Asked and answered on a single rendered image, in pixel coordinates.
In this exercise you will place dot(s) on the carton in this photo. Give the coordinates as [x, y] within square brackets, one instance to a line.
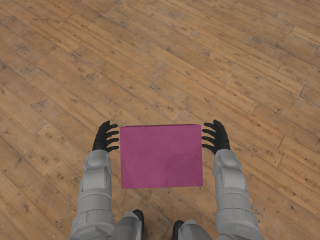
[161, 156]

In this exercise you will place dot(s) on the robot right hand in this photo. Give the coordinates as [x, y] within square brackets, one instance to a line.
[221, 140]

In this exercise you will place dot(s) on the robot left hand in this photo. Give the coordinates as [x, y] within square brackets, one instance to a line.
[101, 142]

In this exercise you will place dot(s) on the robot right thigh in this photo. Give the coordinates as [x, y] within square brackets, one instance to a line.
[193, 232]

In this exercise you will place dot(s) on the right robot forearm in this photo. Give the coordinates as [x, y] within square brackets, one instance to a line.
[234, 213]

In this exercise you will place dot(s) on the left robot foot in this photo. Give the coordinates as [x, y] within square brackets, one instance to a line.
[140, 215]

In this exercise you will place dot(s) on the left robot forearm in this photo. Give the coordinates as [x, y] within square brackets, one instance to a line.
[94, 210]

